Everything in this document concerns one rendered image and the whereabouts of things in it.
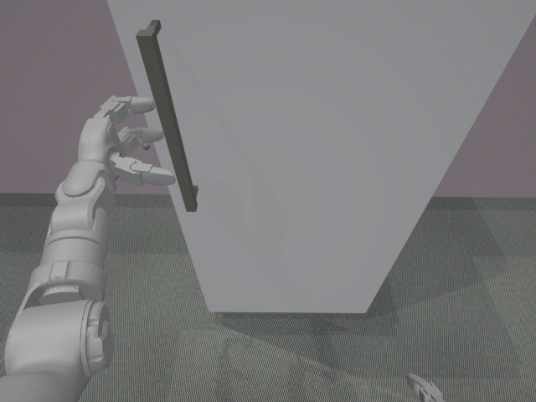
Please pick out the robot left upper arm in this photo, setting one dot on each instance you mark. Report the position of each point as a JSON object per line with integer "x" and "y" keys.
{"x": 54, "y": 351}

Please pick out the left robot forearm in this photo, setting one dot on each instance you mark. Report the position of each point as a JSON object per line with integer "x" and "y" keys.
{"x": 72, "y": 265}

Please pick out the handle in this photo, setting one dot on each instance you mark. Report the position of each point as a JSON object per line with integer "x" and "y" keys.
{"x": 152, "y": 60}

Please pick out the left robot hand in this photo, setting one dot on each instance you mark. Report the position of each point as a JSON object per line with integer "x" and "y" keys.
{"x": 99, "y": 142}

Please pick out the right robot hand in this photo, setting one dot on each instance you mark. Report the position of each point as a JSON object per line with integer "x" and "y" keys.
{"x": 427, "y": 392}

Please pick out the fridge door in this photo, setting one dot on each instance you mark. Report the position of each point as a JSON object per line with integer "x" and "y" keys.
{"x": 317, "y": 132}

